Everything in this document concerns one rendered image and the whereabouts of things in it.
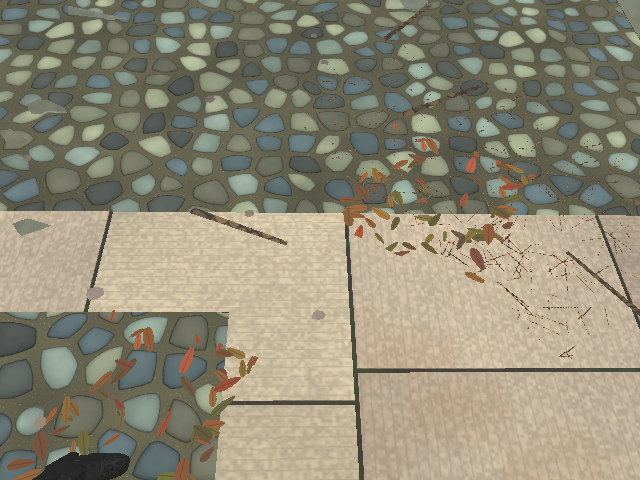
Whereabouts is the robot left hand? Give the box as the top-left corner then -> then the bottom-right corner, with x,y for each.
32,452 -> 130,480

